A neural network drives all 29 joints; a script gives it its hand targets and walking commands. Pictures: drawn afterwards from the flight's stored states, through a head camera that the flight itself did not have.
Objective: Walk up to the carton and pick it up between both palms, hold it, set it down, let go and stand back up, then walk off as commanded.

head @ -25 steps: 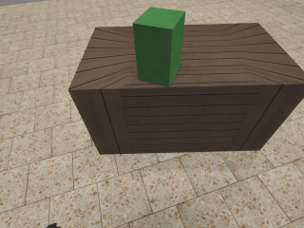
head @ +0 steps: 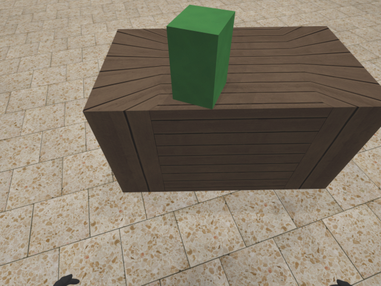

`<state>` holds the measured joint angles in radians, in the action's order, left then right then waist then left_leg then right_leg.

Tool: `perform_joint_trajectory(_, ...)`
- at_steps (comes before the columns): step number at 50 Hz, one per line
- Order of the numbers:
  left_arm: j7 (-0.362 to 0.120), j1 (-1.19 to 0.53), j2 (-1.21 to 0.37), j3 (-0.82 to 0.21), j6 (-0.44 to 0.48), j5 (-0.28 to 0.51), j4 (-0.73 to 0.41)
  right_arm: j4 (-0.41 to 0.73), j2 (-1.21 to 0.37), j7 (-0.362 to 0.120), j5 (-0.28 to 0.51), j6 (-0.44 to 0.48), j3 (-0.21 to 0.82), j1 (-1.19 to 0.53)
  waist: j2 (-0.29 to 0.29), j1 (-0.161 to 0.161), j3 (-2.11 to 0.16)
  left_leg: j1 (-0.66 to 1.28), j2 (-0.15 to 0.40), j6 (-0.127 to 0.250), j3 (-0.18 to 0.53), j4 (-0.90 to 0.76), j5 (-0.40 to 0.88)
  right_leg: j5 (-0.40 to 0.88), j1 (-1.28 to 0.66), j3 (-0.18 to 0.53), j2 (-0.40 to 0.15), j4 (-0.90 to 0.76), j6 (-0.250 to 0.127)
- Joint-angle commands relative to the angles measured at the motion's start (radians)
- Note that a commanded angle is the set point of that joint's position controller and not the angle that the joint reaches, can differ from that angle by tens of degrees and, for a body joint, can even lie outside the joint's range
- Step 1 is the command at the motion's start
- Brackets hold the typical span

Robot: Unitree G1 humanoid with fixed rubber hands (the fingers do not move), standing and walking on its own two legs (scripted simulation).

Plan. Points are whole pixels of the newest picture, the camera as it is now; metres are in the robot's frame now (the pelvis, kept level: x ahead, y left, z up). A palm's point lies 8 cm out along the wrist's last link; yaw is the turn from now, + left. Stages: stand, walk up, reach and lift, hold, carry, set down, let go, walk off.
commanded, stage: walk up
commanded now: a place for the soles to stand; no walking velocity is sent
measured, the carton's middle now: (201, 59) +0.85 -0.01 +0.03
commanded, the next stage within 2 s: none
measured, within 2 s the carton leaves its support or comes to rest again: neither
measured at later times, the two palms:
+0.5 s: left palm out of the picture +0.09 +0.31 -0.07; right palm out of the picture +0.09 -0.31 -0.07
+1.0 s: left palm out of the picture +0.12 +0.34 -0.07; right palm out of the picture +0.11 -0.29 -0.06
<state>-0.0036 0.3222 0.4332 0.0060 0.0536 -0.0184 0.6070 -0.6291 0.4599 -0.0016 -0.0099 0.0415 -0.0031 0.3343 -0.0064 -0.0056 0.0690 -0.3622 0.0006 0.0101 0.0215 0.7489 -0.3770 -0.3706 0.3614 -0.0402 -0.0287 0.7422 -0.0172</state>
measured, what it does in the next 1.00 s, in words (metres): stands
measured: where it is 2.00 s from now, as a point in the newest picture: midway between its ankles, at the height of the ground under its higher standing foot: (191, 275)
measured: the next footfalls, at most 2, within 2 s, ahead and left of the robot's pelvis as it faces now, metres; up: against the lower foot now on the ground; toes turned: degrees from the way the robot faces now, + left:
right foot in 1.24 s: +0.22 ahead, -0.12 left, +0.00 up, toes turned -3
left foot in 1.76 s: +0.33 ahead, +0.14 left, +0.00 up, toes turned +3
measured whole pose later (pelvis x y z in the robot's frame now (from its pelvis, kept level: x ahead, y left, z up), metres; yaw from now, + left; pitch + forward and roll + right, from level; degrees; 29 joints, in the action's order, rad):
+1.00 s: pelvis +0.02 +0.03 +0.00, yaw +1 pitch -1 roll -1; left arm -0.02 0.32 0.46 0.01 0.06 -0.02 0.61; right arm -0.63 0.47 -0.04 -0.01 0.08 0.00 0.38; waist 0.02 0.00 0.05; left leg -0.33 0.00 0.02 0.00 0.72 -0.37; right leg -0.45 0.42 -0.04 -0.06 0.94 -0.03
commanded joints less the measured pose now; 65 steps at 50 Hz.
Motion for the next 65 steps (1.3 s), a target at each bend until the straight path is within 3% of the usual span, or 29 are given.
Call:
perform_joint_trajectory(1,0.018,0.021,0.273,0.095,0.022,0.008,0.023,0.01,0.146,0.001,-0.003,0.005,-0.069,-0.047,0.05,-0.009,-0.092,-0.082,0.01,0.053,0.001,0.008,0.122,0.107,-0.117,0.253,-0.214,-0.218,-0.167)
perform_joint_trajectory(3,0.012,-0.034,0.234,0.083,0.018,0.002,0.014,-0.032,0.136,0.0,-0.006,0.006,-0.07,0.01,0.121,0.021,-0.071,-0.002,-0.005,0.058,-0.004,-0.097,-0.064,0.062,-0.045,0.253,-0.221,-0.243,-0.167)
perform_joint_trajectory(8,0.004,-0.027,0.165,0.065,0.007,0.01,0.025,-0.016,0.248,-0.003,0.001,0.017,-0.088,0.013,-0.086,-0.007,-0.036,-0.003,0.244,0.183,0.398,-0.335,-0.087,-0.15,0.029,0.009,0.023,-0.015,-0.035)
perform_joint_trajectory(11,0.005,0.053,0.212,0.083,0.029,0.001,0.03,0.014,0.162,-0.009,0.002,0.005,-0.064,-0.077,-0.003,-0.051,-0.053,-0.147,0.115,0.086,0.171,-0.181,0.027,-0.126,-0.154,0.144,-0.062,-0.222,-0.074)
perform_joint_trajectory(13,0.008,0.045,0.274,0.097,0.028,0.008,0.034,0.01,0.146,-0.008,0.001,0.005,-0.059,-0.064,0.069,-0.033,-0.044,-0.158,0.001,0.044,0.03,-0.013,-0.005,-0.119,-0.151,0.342,-0.226,-0.328,-0.161)
perform_joint_trajectory(15,0.004,-0.036,0.281,0.098,0.022,0.003,0.025,-0.025,0.139,-0.015,-0.007,0.002,-0.065,0.0,0.107,0.024,-0.034,0.001,0.0,0.042,-0.01,-0.111,-0.12,-0.119,-0.004,0.315,-0.242,-0.312,-0.167)
perform_joint_trajectory(19,0.005,-0.042,0.152,0.067,0.01,0.008,0.016,-0.015,0.233,-0.007,-0.019,0.023,-0.091,0.01,-0.09,-0.001,-0.036,0.034,0.216,0.16,0.378,-0.321,-0.011,-0.11,0.066,0.017,0.008,-0.019,-0.023)
perform_joint_trajectory(23,0.01,0.018,0.242,0.086,0.031,0.003,0.023,0.008,0.164,-0.004,0.003,0.018,-0.06,-0.053,0.048,-0.042,-0.142,-0.097,0.063,0.064,0.11,-0.102,0.179,0.065,-0.207,0.192,-0.126,-0.205,-0.106)
perform_joint_trajectory(25,0.013,0.0,0.255,0.087,0.029,0.004,0.027,-0.012,0.143,0.0,-0.002,0.021,-0.064,-0.036,0.012,-0.013,-0.115,-0.024,0.023,0.043,0.037,-0.055,0.237,0.298,-0.154,0.243,-0.183,-0.155,-0.147)
perform_joint_trajectory(28,0.015,-0.03,0.219,0.076,0.026,0.016,0.006,-0.012,0.161,0.001,-0.007,0.023,-0.068,0.029,0.006,0.011,-0.165,0.053,0.071,0.095,0.132,-0.12,0.275,0.302,-0.105,0.141,-0.126,-0.057,-0.112)
perform_joint_trajectory(31,0.01,-0.013,0.204,0.069,0.019,0.013,0.018,0.004,0.204,-0.005,-0.001,0.022,-0.076,-0.04,-0.054,-0.011,-0.122,0.027,0.148,0.125,0.21,-0.171,0.212,0.069,-0.047,0.061,-0.031,-0.057,-0.055)
perform_joint_trajectory(33,0.011,0.003,0.208,0.073,0.019,0.01,0.023,0.003,0.192,-0.006,0.008,0.012,-0.072,-0.053,0.026,-0.024,-0.107,-0.057,0.118,0.114,0.187,-0.151,0.129,0.007,-0.115,0.108,-0.057,-0.131,-0.078)
perform_joint_trajectory(35,-0.019,0.124,0.322,0.138,0.037,-0.006,0.038,0.029,0.208,-0.032,0.001,0.035,-0.095,-0.069,0.114,-0.069,-0.088,-0.269,0.02,0.083,0.11,-0.01,-0.332,-0.473,-0.215,0.368,-0.194,-0.296,-0.169)
perform_joint_trajectory(37,-0.019,0.094,0.36,0.157,0.041,-0.016,0.029,0.034,0.205,-0.04,0.002,0.033,-0.096,-0.074,0.175,-0.065,0.01,-0.361,0.013,0.036,-0.034,0.153,-0.203,-0.609,-0.213,0.556,-0.361,-0.474,-0.245)
perform_joint_trajectory(40,-0.023,0.013,0.344,0.149,0.037,0.001,0.005,0.006,0.203,-0.056,-0.001,0.048,-0.102,-0.026,0.131,-0.025,0.036,-0.178,0.031,0.058,-0.031,-0.055,-0.14,-0.395,-0.096,0.409,-0.319,-0.392,-0.213)
perform_joint_trajectory(41,-0.027,-0.021,0.333,0.142,0.034,-0.001,0.007,-0.016,0.186,-0.055,0.003,0.053,-0.108,0.05,0.204,0.014,0.0,-0.031,0.026,0.047,-0.055,-0.122,-0.065,-0.341,-0.021,0.287,-0.252,-0.326,-0.179)
perform_joint_trajectory(42,-0.029,-0.068,0.292,0.12,0.022,-0.007,-0.016,-0.047,0.2,-0.048,-0.001,0.058,-0.13,0.144,0.073,0.073,-0.038,0.194,-0.044,0.046,-0.092,-0.18,-0.016,-0.282,0.117,0.173,-0.149,-0.197,-0.126)
perform_joint_trajectory(43,-0.024,-0.076,0.203,0.099,0.019,-0.001,-0.033,-0.078,0.222,-0.037,-0.012,0.068,-0.144,0.229,-0.141,0.129,-0.11,0.37,0.073,0.095,0.173,-0.325,-0.084,-0.174,0.271,0.074,-0.061,0.076,-0.07)
perform_joint_trajectory(44,-0.03,-0.085,0.143,0.082,0.015,0.009,-0.072,-0.051,0.335,-0.026,-0.02,0.074,-0.167,0.263,-0.31,0.138,-0.094,0.505,0.299,0.181,0.62,-0.461,-0.229,-0.173,0.551,-0.034,0.059,0.35,-0.018)
perform_joint_trajectory(45,-0.021,-0.138,0.224,0.097,0.014,-0.004,-0.059,-0.022,0.367,-0.022,-0.003,0.067,-0.164,0.238,-0.139,0.134,-0.037,0.369,0.378,0.245,0.721,-0.51,-0.301,-0.16,0.555,0.058,-0.006,0.379,-0.02)
perform_joint_trajectory(48,-0.036,-0.073,0.243,0.091,0.017,0.012,-0.025,-0.03,0.294,-0.01,-0.002,0.068,-0.139,0.104,-0.051,0.062,0.034,0.295,0.289,0.212,0.511,-0.469,-0.197,-0.061,0.46,0.073,-0.062,0.288,-0.02)
perform_joint_trajectory(54,-0.044,-0.075,0.196,0.094,0.028,0.003,-0.019,-0.02,0.281,-0.012,0.005,0.068,-0.133,0.103,-0.179,0.058,-0.015,0.251,0.28,0.221,0.282,-0.357,0.303,-0.021,0.277,0.009,-0.048,0.06,-0.021)
perform_joint_trajectory(59,-0.042,0.123,0.199,0.113,0.045,0.018,0.065,0.054,0.223,-0.025,0.011,0.051,-0.106,-0.048,-0.127,-0.066,-0.026,-0.093,0.148,0.134,0.059,-0.152,0.195,0.211,-0.181,-0.078,0.029,-0.133,-0.027)
perform_joint_trajectory(60,-0.028,0.224,0.239,0.129,0.052,0.013,0.077,0.07,0.186,-0.023,0.013,0.047,-0.087,-0.024,0.031,-0.11,-0.085,-0.136,0.107,0.117,0.038,0.077,0.223,0.09,-0.321,-0.025,0.041,-0.204,-0.048)
perform_joint_trajectory(61,-0.013,0.306,0.31,0.155,0.064,-0.003,0.091,0.09,0.121,-0.027,0.01,0.053,-0.072,0.003,0.238,-0.15,-0.125,-0.269,0.002,0.074,-0.046,0.347,0.126,-0.058,-0.41,0.202,-0.118,-0.314,-0.084)
perform_joint_trajectory(62,-0.007,0.267,0.38,0.168,0.07,-0.004,0.064,0.097,0.108,-0.029,0.015,0.043,-0.056,0.042,0.325,-0.105,-0.111,-0.434,-0.067,0.038,-0.042,0.432,-0.18,-0.23,-0.426,0.632,-0.347,-0.458,-0.159)
perform_joint_trajectory(63,-0.008,0.201,0.36,0.157,0.063,0.009,0.039,0.05,0.19,-0.027,0.018,0.027,-0.077,0.026,0.161,-0.076,-0.083,-0.428,-0.014,0.039,0.017,0.467,-0.122,-0.31,-0.41,0.66,-0.378,-0.477,-0.212)
perform_joint_trajectory(64,-0.012,0.169,0.36,0.157,0.062,0.016,0.034,0.046,0.244,-0.027,0.014,0.034,-0.09,0.032,0.126,-0.08,-0.082,-0.416,0.018,0.037,0.046,0.477,-0.104,-0.325,-0.363,0.724,-0.398,-0.495,-0.259)
perform_joint_trajectory(65,-0.013,0.135,0.344,0.152,0.059,0.022,0.032,0.034,0.251,-0.027,0.015,0.037,-0.089,0.007,0.108,-0.07,-0.024,-0.392,0.062,0.026,0.034,0.445,-0.074,-0.247,-0.263,0.601,-0.352,-0.48,-0.252)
